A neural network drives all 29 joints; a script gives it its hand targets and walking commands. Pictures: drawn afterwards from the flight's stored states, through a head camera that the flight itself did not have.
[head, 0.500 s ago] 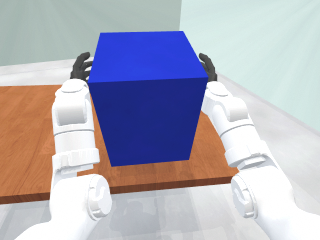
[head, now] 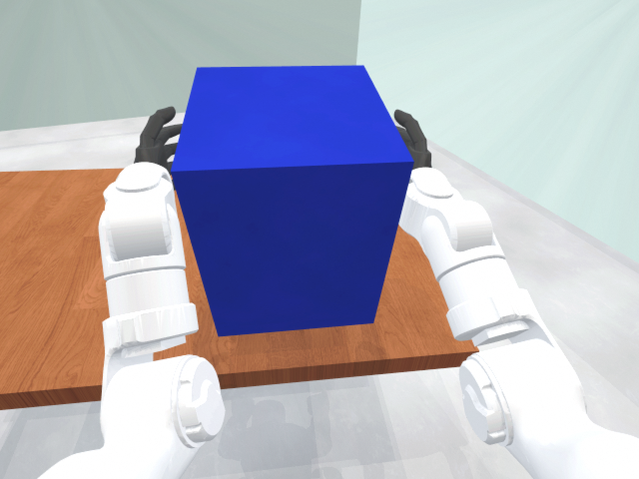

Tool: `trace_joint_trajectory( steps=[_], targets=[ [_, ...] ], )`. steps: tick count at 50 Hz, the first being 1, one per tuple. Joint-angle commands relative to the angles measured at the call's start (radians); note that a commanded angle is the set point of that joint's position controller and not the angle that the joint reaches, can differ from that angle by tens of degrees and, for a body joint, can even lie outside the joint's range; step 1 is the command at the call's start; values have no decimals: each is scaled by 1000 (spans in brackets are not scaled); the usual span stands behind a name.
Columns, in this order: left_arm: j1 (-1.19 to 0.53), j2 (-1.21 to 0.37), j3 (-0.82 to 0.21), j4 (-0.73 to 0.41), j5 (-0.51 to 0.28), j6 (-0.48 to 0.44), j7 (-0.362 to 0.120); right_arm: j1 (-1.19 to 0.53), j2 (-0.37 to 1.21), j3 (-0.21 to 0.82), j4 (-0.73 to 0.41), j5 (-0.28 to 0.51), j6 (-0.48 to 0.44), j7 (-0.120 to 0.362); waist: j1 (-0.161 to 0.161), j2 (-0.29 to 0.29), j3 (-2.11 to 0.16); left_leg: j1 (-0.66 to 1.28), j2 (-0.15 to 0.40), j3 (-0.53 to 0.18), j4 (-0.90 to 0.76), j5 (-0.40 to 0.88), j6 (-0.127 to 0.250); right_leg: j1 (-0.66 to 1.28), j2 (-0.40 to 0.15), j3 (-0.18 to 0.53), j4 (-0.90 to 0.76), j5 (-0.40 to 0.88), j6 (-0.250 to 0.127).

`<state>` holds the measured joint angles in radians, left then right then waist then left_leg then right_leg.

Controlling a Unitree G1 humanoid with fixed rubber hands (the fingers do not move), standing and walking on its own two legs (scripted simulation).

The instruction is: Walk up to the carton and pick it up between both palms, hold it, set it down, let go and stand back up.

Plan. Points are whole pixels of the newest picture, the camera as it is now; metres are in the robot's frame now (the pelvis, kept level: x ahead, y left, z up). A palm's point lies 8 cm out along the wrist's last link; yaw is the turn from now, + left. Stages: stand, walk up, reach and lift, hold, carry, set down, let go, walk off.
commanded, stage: hold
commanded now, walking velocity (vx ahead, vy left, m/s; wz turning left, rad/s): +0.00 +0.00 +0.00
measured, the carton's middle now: (290, 202) +0.38 +0.01 +0.23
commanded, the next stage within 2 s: set down in 1.94 s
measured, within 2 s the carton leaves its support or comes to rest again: neither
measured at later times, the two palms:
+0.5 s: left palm (148, 173) +0.36 +0.17 +0.28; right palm (408, 175) +0.36 -0.13 +0.27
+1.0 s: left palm (151, 172) +0.37 +0.16 +0.28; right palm (409, 175) +0.36 -0.13 +0.27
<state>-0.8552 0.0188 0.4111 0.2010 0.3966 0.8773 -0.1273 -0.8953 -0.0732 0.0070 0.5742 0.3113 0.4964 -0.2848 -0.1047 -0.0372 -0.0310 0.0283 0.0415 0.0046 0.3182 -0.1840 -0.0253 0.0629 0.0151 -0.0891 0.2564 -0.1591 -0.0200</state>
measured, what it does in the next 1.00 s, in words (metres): stands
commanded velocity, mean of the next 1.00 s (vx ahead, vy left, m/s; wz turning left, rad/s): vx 0.00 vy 0.00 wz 0.00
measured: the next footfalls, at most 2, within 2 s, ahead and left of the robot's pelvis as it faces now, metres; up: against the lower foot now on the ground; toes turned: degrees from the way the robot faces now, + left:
none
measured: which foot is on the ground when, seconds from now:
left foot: down 0.00-1.00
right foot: down 0.00-1.00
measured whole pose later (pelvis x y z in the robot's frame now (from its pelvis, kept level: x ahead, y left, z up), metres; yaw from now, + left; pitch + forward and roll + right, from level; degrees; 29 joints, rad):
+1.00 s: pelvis +0.00 +0.00 +0.00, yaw +1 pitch -9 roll -1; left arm -0.89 0.05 0.40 0.25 0.38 0.87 -0.13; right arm -0.91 -0.06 -0.01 0.60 0.29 0.49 -0.28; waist -0.11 -0.04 -0.04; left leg 0.01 0.04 -0.01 0.32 -0.18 -0.03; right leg 0.05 0.01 -0.10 0.25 -0.15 -0.02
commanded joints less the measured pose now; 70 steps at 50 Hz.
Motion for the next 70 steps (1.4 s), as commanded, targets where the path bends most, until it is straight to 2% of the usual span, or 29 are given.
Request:
trace_joint_trajectory(
  steps=[1,8,12,18,22,31,39,44,45,48,52,57,63,70],
  targets=[
    [-577,-528,-424,-26,-161,-47,-128,-753,581,282,-239,97,-35,101,11,58,-258,-54,-89,61,-39,210,0,126,62,13,6,163,63],
    [-565,-531,-414,2,-161,-47,-129,-759,576,276,-235,88,-39,102,14,44,-260,-55,-89,65,-40,199,5,126,59,16,2,163,64],
    [-572,-529,-410,15,-156,-46,-135,-756,569,257,-210,77,-39,104,6,51,-239,-67,-85,65,-49,176,4,119,58,15,-2,132,61],
    [-575,-538,-426,2,-168,-50,-137,-756,569,259,-228,81,-43,100,-7,67,-264,-52,-88,62,-35,219,-5,133,57,15,4,174,60],
    [-576,-537,-427,1,-164,-49,-137,-754,566,256,-220,81,-42,101,-10,69,-255,-61,-86,60,-37,205,-6,129,58,11,3,156,60],
    [-564,-535,-413,7,-155,-47,-128,-765,569,267,-222,85,-46,111,15,55,-253,-63,-85,62,-43,205,1,128,61,10,2,146,59],
    [-573,-533,-407,22,-159,-50,-132,-776,572,260,-221,79,-50,108,12,49,-261,-67,-87,65,-43,191,6,127,57,15,1,147,62],
    [-572,-535,-417,13,-163,-51,-135,-764,574,262,-228,82,-49,101,-1,57,-264,-55,-90,63,-33,214,2,126,56,16,2,174,64],
    [-581,-509,-426,47,-188,-55,-133,-756,573,246,-219,78,-43,95,-45,34,-257,-27,-94,48,-18,185,-3,101,44,16,-14,242,79],
    [-581,-536,-429,28,-193,-61,-127,-746,578,264,-212,93,-39,87,-33,51,-260,-30,-95,41,-26,171,-7,98,40,18,-4,262,86],
    [-585,-543,-424,12,-188,-62,-113,-767,584,294,-232,119,-45,91,-9,69,-288,-20,-91,36,-14,234,-13,110,53,11,5,253,76],
    [-586,-555,-428,15,-187,-65,-94,-780,578,299,-230,125,-53,101,5,69,-288,-10,-84,37,-14,250,-12,84,65,10,0,197,66],
    [-603,-567,-425,56,-189,-70,-83,-790,569,258,-186,96,-55,118,4,68,-258,-50,-76,42,-41,166,-5,57,66,18,-11,107,53],
    [-618,-568,-423,81,-202,-79,-79,-798,572,240,-160,89,-53,118,-9,67,-275,-59,-79,39,-38,144,-6,60,61,25,-12,123,55]
  ],
)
